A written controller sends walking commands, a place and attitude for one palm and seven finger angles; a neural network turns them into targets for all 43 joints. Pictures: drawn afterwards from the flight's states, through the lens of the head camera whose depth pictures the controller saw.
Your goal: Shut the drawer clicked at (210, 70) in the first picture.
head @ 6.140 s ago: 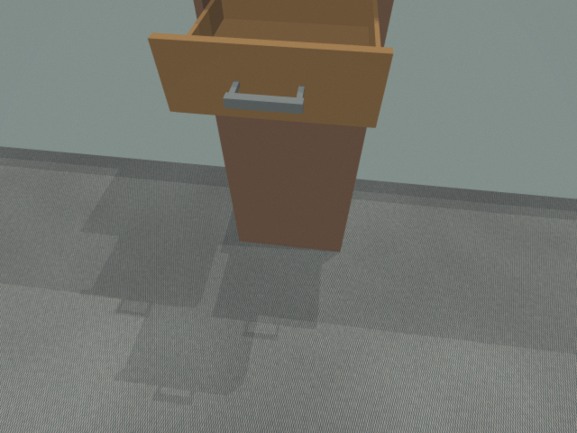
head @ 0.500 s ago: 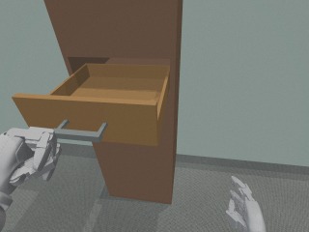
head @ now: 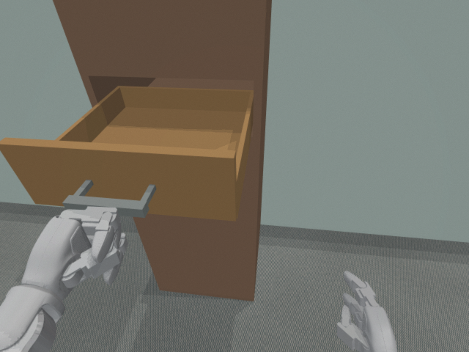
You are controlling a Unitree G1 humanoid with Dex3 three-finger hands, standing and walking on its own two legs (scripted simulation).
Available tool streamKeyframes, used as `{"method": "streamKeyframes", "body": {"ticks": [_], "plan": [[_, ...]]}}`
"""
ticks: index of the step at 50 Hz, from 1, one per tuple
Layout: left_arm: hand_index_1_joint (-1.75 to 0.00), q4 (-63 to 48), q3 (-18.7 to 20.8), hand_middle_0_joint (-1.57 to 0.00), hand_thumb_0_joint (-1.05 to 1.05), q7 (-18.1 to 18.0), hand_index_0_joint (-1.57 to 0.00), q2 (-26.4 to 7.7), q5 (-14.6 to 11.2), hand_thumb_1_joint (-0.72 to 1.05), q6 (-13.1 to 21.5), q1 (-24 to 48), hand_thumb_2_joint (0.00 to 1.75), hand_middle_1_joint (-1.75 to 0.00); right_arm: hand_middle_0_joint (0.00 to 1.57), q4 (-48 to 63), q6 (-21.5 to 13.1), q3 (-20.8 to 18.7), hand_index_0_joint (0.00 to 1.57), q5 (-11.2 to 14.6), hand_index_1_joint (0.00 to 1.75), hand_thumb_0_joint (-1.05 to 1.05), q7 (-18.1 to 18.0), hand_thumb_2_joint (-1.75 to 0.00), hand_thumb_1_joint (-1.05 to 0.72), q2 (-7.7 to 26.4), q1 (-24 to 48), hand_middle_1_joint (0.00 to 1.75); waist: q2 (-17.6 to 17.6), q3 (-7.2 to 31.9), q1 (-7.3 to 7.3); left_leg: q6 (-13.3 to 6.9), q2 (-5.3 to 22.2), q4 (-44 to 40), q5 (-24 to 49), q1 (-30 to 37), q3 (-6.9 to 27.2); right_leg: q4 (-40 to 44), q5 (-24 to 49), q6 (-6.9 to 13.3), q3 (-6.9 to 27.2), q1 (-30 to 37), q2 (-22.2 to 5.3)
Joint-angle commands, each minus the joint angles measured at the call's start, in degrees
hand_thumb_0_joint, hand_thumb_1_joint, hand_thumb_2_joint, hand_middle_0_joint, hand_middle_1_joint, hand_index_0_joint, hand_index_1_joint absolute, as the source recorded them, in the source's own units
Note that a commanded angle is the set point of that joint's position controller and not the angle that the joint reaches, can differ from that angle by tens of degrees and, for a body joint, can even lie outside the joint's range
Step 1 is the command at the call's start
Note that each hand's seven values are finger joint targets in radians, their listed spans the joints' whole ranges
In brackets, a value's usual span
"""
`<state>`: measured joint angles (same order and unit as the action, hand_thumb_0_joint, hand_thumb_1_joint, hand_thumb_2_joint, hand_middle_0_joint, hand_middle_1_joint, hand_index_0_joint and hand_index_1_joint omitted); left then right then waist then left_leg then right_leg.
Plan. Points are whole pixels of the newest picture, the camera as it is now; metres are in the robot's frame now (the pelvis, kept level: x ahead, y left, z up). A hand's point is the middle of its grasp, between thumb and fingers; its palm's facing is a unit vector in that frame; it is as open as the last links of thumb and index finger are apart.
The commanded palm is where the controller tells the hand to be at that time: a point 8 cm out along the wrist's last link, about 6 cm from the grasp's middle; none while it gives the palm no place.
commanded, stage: bring the fist close to the handle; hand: left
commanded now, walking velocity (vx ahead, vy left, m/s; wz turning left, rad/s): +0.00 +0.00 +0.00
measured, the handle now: (112, 197) +0.29 +0.24 +0.17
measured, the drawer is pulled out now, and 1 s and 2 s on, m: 0.29 0.29 0.18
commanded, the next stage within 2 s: push the drawer shut in 0.80 s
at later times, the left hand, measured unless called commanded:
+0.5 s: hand (135, 245) +0.21 +0.17 +0.15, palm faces +0.06 -0.99 -0.12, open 3.3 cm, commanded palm +0.17 +0.22 +0.16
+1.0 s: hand (130, 251) +0.20 +0.17 +0.16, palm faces +0.05 -0.99 -0.12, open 3.3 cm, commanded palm +0.17 +0.22 +0.16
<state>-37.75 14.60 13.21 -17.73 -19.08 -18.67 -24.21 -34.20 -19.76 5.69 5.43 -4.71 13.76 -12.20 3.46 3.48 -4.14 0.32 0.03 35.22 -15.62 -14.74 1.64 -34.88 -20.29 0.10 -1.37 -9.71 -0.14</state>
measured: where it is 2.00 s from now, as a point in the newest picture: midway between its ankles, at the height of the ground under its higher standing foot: outside the picture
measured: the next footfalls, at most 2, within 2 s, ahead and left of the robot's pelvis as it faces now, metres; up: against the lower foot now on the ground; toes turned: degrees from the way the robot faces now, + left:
none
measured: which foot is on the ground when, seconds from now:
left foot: down 0.00-1.00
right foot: down 0.00-1.00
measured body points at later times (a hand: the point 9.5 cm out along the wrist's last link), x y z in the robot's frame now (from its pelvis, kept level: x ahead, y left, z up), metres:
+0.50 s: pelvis +0.02 -0.02 +0.00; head -0.01 -0.05 +0.45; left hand +0.20 +0.23 +0.16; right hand +0.21 -0.23 -0.06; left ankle +0.04 +0.12 -0.73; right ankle -0.01 -0.12 -0.73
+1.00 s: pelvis +0.03 -0.02 +0.00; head -0.01 -0.05 +0.45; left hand +0.19 +0.23 +0.17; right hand +0.24 -0.23 -0.05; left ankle +0.04 +0.12 -0.73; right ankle -0.01 -0.12 -0.73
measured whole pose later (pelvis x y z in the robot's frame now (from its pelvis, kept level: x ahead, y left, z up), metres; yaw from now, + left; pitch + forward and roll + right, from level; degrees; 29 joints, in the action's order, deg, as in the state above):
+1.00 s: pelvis +0.03 -0.02 +0.00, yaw +1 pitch -2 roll +0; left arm -27.3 14.2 15.0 -15.3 -18.9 -2.4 -29.0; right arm -34.5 -19.0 3.3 4.4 -5.3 13.5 -13.0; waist 4.1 5.1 -3.8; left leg 1.5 0.7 36.6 -18.4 -16.6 2.9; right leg -35.7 -23.1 1.3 -2.6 -11.0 0.7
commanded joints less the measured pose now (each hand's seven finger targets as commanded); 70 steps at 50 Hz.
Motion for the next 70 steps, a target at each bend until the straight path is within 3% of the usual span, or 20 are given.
{"method": "streamKeyframes", "body": {"ticks": [1,4,9,11,14,18,19,21,25,28,32,34,44,48,53,59,60,62,67,70], "plan": [[-1.60,-11.24,6.48,-1.40,0.00,-2.69,-1.40,-6.61,-0.74,0.90,7.03,6.24,0.90,-1.60,0.20,10.49,-3.18,-3.13,0.20,-0.35,0.30,0.00,0.28,-0.90,-0.90,5.37,9.98,0.30,1.06,0.88,-0.11,-1.43,0.42,-5.94,2.18,4.98,0.19,7.51,4.54,-0.17,-3.56,-9.53,1.05],[-1.60,-8.22,4.90,-1.40,0.00,-2.52,-1.40,-5.23,-0.90,0.90,8.25,3.97,0.90,-1.60,0.20,10.00,-2.97,-3.65,0.20,-0.43,0.30,0.00,0.13,-0.90,-0.90,5.76,8.94,0.30,-1.23,0.05,0.50,-1.59,0.50,-5.39,2.26,4.39,0.21,8.06,5.06,-0.33,-3.17,-10.09,1.10],[-1.60,-6.62,1.42,-1.40,0.00,-1.45,-1.40,-4.11,0.29,0.90,10.35,5.20,0.90,-1.60,0.20,10.14,-2.99,-4.04,0.20,-0.61,0.30,0.00,-0.39,-0.90,-0.90,6.04,8.18,0.30,-1.49,-1.54,1.35,-1.99,0.14,-4.81,0.49,3.50,0.11,8.72,2.91,-0.58,-2.28,-11.31,0.83],[-1.60,-6.23,2.48,-1.40,0.00,-1.40,-1.40,-5.52,0.58,0.90,11.68,5.63,0.90,-1.60,0.20,10.19,-3.23,-4.23,0.20,-0.91,0.30,0.00,-0.64,-0.90,-0.90,5.97,7.85,0.30,-3.64,0.14,1.21,-2.17,0.03,-4.46,1.27,3.55,0.32,8.30,3.52,-0.67,-2.21,-10.73,0.73],[-1.60,-6.16,4.36,-1.40,0.00,-1.95,-1.40,-6.82,1.15,0.90,14.14,4.66,0.90,-1.60,0.20,9.72,-3.19,-4.53,0.20,-1.28,0.30,0.00,-0.75,-0.90,-0.90,5.63,7.18,0.30,-1.71,2.20,0.90,-2.15,-0.07,-3.74,3.52,4.24,-0.20,7.84,5.93,-0.43,-2.06,-9.98,0.62],[-1.60,-2.07,4.92,-1.40,0.00,-2.31,-1.40,-6.24,0.72,0.90,16.78,5.54,0.90,-1.60,0.20,8.40,-3.15,-4.71,0.20,-1.51,0.30,0.00,-0.69,-0.90,-0.90,5.62,7.00,0.30,-0.67,1.43,1.22,-1.90,-0.06,-2.94,3.95,3.68,-0.54,7.75,7.17,-0.55,-1.76,-10.08,0.54],[-1.60,-0.68,3.43,-1.40,0.00,-2.12,-1.40,-4.69,0.54,0.90,17.02,5.50,0.90,-1.60,0.20,8.37,-3.05,-4.53,0.20,-1.56,0.30,0.00,-0.74,-0.90,-0.90,5.38,6.39,0.30,-1.03,0.58,1.64,-1.91,-0.19,-3.01,4.08,3.29,-0.58,7.78,7.58,-0.59,-1.79,-10.66,0.48],[-1.60,-0.06,3.73,-1.40,0.00,-1.48,-1.40,-4.77,0.22,0.90,17.69,4.54,0.90,-1.60,0.20,8.69,-3.14,-4.79,0.20,-1.55,0.30,0.00,-0.62,-0.90,-0.90,5.44,6.41,0.30,-1.95,2.55,1.43,-1.99,-0.18,-2.67,6.06,3.72,-0.64,7.00,11.02,-0.77,-1.74,-9.48,0.27],[-1.60,-1.49,6.02,-1.40,0.00,-0.18,-1.40,-7.12,0.17,0.90,18.27,1.55,0.90,-1.60,0.20,9.50,-3.15,-5.07,0.20,-1.32,0.30,0.00,-0.47,-0.90,-0.90,5.18,6.60,0.30,-3.22,5.89,0.65,-2.22,-0.21,-2.09,10.00,4.27,-1.07,5.99,17.89,-1.00,-1.54,-6.82,0.01],[-1.60,-1.44,5.73,-1.40,0.00,0.81,-1.40,-6.43,-0.30,0.90,18.81,1.29,0.90,-1.60,0.20,9.07,-3.14,-4.96,0.20,-1.27,0.30,0.00,-0.46,-0.90,-0.90,5.25,7.03,0.30,-3.07,4.73,0.92,-2.29,-0.23,-1.66,11.23,4.34,-1.20,5.82,20.69,-1.15,-1.62,-6.89,0.09],[-1.60,-1.53,5.11,-1.40,0.00,1.66,-1.40,-5.34,-1.49,0.90,19.26,0.98,0.90,-1.60,0.20,9.51,-3.61,-4.83,0.20,-0.95,0.30,0.00,-0.53,-0.90,-0.90,5.21,6.68,0.30,-2.47,3.54,1.15,-2.15,-0.35,-1.77,10.70,4.40,-0.99,5.60,20.51,-1.22,-1.90,-8.17,0.30],[-1.60,-0.61,5.77,-1.40,0.00,1.68,-1.40,-5.35,-1.55,0.90,19.17,-1.32,0.90,-1.60,0.20,9.23,-3.58,-5.06,0.20,-1.05,0.30,0.00,-0.52,-0.90,-0.90,5.14,6.69,0.30,-3.87,3.05,0.98,-2.23,-0.31,-1.74,11.26,4.19,-0.81,5.80,22.15,-1.39,-1.68,-8.01,0.33],[-1.60,-2.79,5.24,-1.40,0.00,1.58,-1.40,-5.42,-0.89,0.90,19.93,-1.89,0.90,-1.60,0.20,9.55,-3.08,-4.91,0.20,-1.12,0.30,0.00,-0.24,-0.90,-0.90,4.96,6.89,0.30,-2.02,3.71,1.05,-2.14,-0.36,-2.05,10.83,4.49,-1.02,5.67,20.18,-0.89,-2.09,-7.86,0.59],[-1.60,-0.46,5.52,-1.40,0.00,1.04,-1.40,-6.12,-0.93,0.90,19.73,3.47,0.90,-1.60,0.20,8.63,-2.80,-4.76,0.20,-1.25,0.30,0.00,-0.85,-0.90,-0.90,5.45,7.30,0.30,-2.57,0.50,1.60,-2.20,-0.19,-2.53,7.35,3.64,-0.62,7.28,14.46,-0.85,-1.54,-9.64,0.80],[-1.60,1.24,2.16,-1.40,0.00,0.39,-1.40,-4.96,-0.17,0.90,19.04,10.63,0.90,-1.60,0.20,8.15,-2.52,-4.52,0.20,-1.41,0.30,0.00,-1.28,-0.90,-0.90,5.89,7.56,0.30,-2.49,-0.91,2.63,-2.32,-0.24,-3.40,3.27,3.48,-0.25,8.62,7.86,-0.95,-1.25,-11.17,0.54],[-1.60,4.38,3.96,-1.40,0.00,-0.53,-1.40,-6.88,0.45,0.90,17.87,14.96,0.90,-1.60,0.20,7.92,-1.57,-4.61,0.20,-1.78,0.30,0.00,-1.34,-0.90,-0.90,5.76,7.60,0.30,-2.98,2.37,2.02,-2.24,-0.32,-4.27,3.97,4.23,-0.35,8.68,7.59,-0.91,-1.16,-9.57,0.13],[-1.60,4.80,4.11,-1.40,0.00,-0.52,-1.40,-7.24,0.43,0.90,17.71,16.78,0.90,-1.60,0.20,7.67,-1.39,-4.55,0.20,-1.76,0.30,0.00,-1.35,-0.90,-0.90,5.93,7.71,0.30,-1.66,3.35,2.15,-2.15,-0.43,-4.31,4.18,4.49,-0.38,8.37,7.75,-0.85,-1.19,-9.08,0.06],[-1.60,6.90,4.31,-1.40,0.00,-0.69,-1.40,-7.32,-0.03,0.90,17.56,19.35,0.90,-1.60,0.20,7.28,-1.13,-4.46,0.20,-1.62,0.30,0.00,-1.42,-0.90,-0.90,5.96,8.07,0.30,-2.68,2.05,2.43,-2.10,-0.46,-4.43,3.06,3.98,-0.25,8.90,6.16,-0.95,-1.12,-9.81,0.04],[-1.60,9.47,1.48,-1.40,0.00,-1.37,-1.40,-5.79,0.50,0.90,17.65,25.83,0.90,-1.60,0.20,6.53,-1.03,-4.43,0.20,-1.40,0.30,0.00,-1.51,-0.90,-0.90,5.96,8.59,0.30,-0.13,1.41,2.98,-1.85,-0.32,-5.46,0.94,4.94,0.17,9.07,3.10,-0.61,-1.53,-11.19,0.36],[-1.60,11.40,1.46,-1.40,0.00,-2.02,-1.40,-6.71,0.92,0.90,17.68,29.52,0.90,-1.60,0.20,5.99,-0.95,-4.56,0.20,-1.47,0.30,0.00,-1.63,-0.90,-0.90,6.25,8.45,0.30,-2.52,2.14,3.21,-1.93,-0.30,-5.88,0.10,4.85,0.39,9.48,2.08,-0.67,-1.26,-10.78,0.32]]}}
